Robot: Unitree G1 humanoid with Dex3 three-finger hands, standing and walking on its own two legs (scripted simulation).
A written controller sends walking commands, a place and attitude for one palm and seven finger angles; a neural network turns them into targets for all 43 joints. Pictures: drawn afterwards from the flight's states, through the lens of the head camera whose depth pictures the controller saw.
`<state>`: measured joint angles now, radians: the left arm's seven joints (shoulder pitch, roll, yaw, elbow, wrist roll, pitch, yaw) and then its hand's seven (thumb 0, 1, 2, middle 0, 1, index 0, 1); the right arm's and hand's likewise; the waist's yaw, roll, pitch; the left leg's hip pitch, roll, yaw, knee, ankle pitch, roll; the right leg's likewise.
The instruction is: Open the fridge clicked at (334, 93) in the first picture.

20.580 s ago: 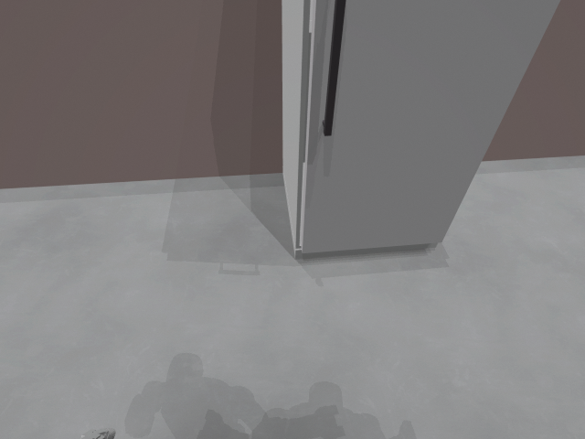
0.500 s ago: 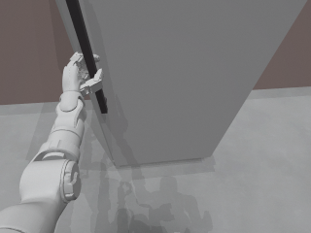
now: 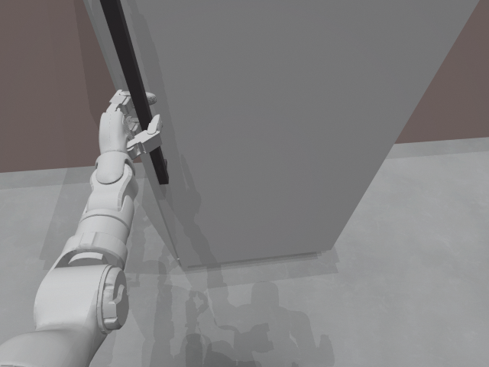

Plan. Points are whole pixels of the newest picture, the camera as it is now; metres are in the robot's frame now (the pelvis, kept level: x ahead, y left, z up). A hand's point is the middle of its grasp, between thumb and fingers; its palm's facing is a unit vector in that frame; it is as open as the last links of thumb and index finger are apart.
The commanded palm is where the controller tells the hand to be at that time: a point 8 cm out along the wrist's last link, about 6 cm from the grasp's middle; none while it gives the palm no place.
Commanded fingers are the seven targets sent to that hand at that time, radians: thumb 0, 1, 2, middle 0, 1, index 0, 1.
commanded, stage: grip the handle and tug to test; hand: left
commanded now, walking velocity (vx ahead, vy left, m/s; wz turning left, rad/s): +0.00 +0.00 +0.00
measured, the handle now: (138, 83) +0.53 +0.15 +0.18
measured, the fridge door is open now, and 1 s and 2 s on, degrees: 0 20 57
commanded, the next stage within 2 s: pull the door a little, standing still in 0.06 s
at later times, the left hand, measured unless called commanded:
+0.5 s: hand (155, 138) +0.46 +0.12 +0.13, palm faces +0.10 -0.99 +0.00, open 6.2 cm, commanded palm +0.40 +0.17 +0.12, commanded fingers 0.00 0.90 0.90 -0.45 -1.40 -0.45 -1.40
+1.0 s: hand (181, 228) +0.29 +0.07 +0.12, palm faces -0.11 -0.98 -0.18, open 6.2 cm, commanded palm +0.27 +0.13 +0.13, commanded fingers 0.00 0.90 0.90 -0.45 -1.40 -0.45 -1.40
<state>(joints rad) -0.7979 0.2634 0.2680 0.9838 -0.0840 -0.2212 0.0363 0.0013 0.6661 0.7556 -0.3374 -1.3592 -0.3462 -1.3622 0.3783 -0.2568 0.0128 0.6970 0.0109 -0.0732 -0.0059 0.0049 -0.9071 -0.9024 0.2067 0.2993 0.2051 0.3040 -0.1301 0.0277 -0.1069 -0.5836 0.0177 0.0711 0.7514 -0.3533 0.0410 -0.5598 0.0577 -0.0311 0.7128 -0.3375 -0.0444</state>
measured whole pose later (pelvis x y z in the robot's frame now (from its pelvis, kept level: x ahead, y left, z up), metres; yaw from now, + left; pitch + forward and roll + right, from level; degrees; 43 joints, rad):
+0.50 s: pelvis +0.03 +0.00 +0.01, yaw +0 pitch +10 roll -1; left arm -0.59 0.20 0.21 0.70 -0.12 -0.11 0.06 0.00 0.70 0.74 -0.27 -1.32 -0.29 -1.34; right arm 0.34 -0.24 -0.01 0.67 0.02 -0.06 0.00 0.01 -0.91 -0.90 0.21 0.30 0.20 0.30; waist -0.09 0.03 -0.12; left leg -0.48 0.02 0.07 0.68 -0.35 0.03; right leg -0.47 0.06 -0.02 0.64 -0.34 -0.05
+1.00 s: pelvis +0.00 -0.01 +0.02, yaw +1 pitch +0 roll +1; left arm 0.02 0.15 -0.15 0.02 -0.03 -0.04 0.04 -0.01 0.63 0.78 -0.36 -1.36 -0.35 -1.37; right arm 0.13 -0.21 0.04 0.55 -0.01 0.05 -0.08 0.01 -0.91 -0.90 0.20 0.30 0.20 0.30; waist -0.02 0.03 -0.05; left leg -0.24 -0.04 0.06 0.49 -0.25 0.03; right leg -0.27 0.02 -0.01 0.56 -0.30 -0.01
